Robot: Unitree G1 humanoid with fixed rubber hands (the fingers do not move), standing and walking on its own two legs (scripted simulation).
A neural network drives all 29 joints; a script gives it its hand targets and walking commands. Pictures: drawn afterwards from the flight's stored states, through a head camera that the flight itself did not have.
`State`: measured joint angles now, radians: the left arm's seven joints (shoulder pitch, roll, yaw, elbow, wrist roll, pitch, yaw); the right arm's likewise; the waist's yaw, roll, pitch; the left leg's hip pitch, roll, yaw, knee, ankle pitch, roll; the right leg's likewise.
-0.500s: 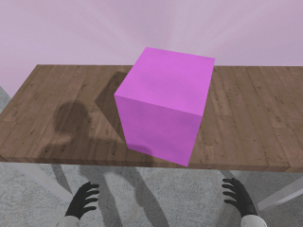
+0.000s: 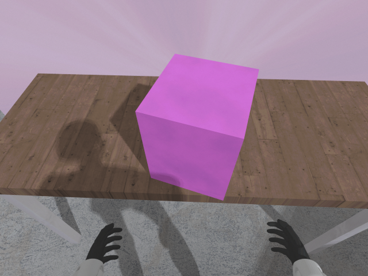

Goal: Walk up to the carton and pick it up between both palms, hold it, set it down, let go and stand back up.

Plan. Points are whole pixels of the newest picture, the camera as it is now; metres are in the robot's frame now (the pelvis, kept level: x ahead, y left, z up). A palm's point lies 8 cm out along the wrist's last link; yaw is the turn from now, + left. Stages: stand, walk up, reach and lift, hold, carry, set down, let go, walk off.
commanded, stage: set down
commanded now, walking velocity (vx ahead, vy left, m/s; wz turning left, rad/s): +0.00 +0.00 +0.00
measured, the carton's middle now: (199, 128) +0.42 -0.02 +0.06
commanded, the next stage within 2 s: let go in 0.16 s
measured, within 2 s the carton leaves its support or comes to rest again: neither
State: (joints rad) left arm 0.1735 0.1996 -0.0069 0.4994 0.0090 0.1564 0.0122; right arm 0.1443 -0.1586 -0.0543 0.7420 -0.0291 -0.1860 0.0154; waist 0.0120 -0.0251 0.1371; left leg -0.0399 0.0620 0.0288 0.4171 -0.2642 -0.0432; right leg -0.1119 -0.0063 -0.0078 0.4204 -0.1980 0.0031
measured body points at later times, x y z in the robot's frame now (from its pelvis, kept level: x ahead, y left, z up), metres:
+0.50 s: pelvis +0.00 +0.00 +0.00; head +0.02 +0.01 +0.45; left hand +0.17 +0.23 -0.10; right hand +0.17 -0.22 -0.09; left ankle -0.02 +0.14 -0.74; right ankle +0.03 -0.12 -0.74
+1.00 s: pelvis +0.00 +0.01 -0.01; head +0.00 +0.01 +0.44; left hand +0.11 +0.27 -0.11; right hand +0.11 -0.25 -0.12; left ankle -0.02 +0.14 -0.74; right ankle +0.03 -0.12 -0.74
